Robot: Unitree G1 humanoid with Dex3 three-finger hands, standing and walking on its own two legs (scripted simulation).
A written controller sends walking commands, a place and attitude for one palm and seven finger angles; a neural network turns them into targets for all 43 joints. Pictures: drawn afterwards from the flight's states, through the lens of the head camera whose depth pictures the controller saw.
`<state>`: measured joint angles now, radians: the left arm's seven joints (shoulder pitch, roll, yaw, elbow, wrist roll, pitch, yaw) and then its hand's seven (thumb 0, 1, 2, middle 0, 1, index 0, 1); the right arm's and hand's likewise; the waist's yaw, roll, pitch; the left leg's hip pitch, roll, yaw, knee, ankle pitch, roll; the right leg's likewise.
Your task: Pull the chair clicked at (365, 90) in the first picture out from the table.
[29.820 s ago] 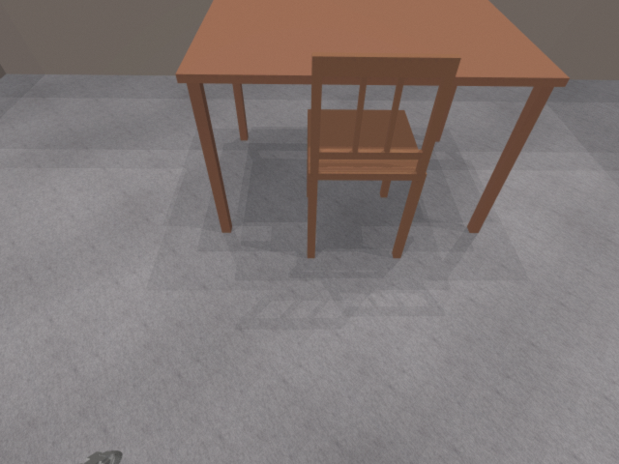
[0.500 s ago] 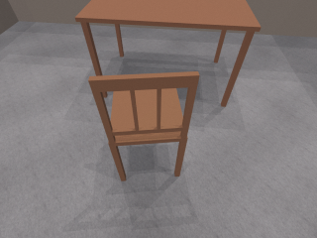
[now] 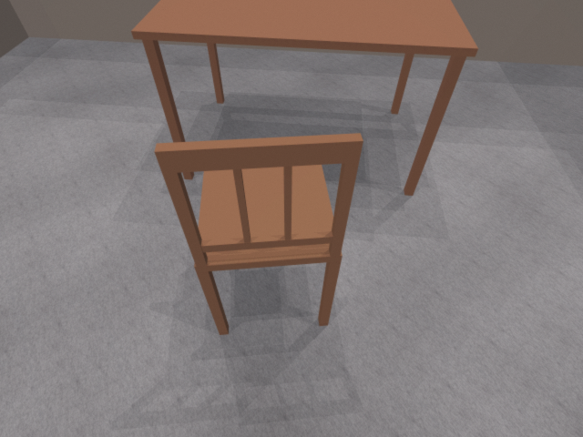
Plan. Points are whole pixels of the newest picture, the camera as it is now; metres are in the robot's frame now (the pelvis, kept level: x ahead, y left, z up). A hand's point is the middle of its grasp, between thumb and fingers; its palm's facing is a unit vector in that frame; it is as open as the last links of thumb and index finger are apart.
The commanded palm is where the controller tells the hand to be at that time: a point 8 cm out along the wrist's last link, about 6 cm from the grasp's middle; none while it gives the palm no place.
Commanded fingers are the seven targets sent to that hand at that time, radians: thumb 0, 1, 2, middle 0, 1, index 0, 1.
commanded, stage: look to check the result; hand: left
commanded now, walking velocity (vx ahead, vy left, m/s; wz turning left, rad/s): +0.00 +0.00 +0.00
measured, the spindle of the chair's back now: (242, 207) +0.59 +0.15 -0.11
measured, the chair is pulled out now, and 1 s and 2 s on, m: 0.61 0.61 0.61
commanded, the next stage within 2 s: stand and wait in 0.58 s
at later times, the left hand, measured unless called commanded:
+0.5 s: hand out of the picture -0.01 +0.15 -0.18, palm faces +0.05 -0.99 -0.16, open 7.3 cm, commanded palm none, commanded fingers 0.00 0.90 0.90 -0.20 -0.30 -0.20 -0.30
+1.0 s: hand out of the picture -0.01 +0.15 -0.18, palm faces +0.05 -0.99 -0.16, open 7.3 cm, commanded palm none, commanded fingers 0.00 0.90 0.90 -0.20 -0.30 -0.20 -0.30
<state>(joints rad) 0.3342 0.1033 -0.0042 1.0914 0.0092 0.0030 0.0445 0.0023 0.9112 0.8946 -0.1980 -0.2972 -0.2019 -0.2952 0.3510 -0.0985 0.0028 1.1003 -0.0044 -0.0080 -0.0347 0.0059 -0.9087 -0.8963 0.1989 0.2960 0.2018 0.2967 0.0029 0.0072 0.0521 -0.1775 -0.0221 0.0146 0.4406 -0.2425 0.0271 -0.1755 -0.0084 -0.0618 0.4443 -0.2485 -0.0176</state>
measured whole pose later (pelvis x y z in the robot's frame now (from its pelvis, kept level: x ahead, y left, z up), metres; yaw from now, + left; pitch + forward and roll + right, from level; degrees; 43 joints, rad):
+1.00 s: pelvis +0.01 -0.01 +0.00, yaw +0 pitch -2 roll +0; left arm 0.32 0.11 0.00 1.08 0.01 0.00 0.04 0.00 0.91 0.89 -0.20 -0.30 -0.20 -0.30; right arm 0.32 -0.10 0.00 1.11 0.00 -0.01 -0.04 0.01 -0.91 -0.90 0.20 0.30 0.20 0.30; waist 0.00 0.00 0.07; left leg -0.15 -0.02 0.01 0.42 -0.24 0.02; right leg -0.15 0.00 -0.07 0.42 -0.25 -0.02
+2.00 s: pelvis +0.01 -0.01 +0.00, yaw +0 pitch -2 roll +0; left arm 0.32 0.10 0.00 1.08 0.01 0.00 0.04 0.00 0.91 0.89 -0.20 -0.30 -0.20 -0.30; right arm 0.32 -0.10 0.00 1.11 0.00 -0.01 -0.04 0.01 -0.91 -0.90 0.20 0.30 0.20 0.30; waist 0.00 0.00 0.07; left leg -0.15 -0.01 0.01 0.41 -0.24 0.01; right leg -0.15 0.00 -0.07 0.43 -0.25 -0.03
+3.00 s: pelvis +0.00 -0.01 +0.00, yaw +1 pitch -2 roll +0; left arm 0.33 0.10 0.00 1.07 0.01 0.00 0.04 0.00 0.91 0.89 -0.20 -0.30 -0.20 -0.30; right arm 0.32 -0.09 0.00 1.11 0.00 -0.01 -0.04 0.01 -0.91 -0.90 0.20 0.30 0.20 0.30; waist 0.01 0.00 0.08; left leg -0.16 -0.01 0.00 0.42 -0.23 0.01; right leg -0.16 0.00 -0.08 0.43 -0.25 -0.03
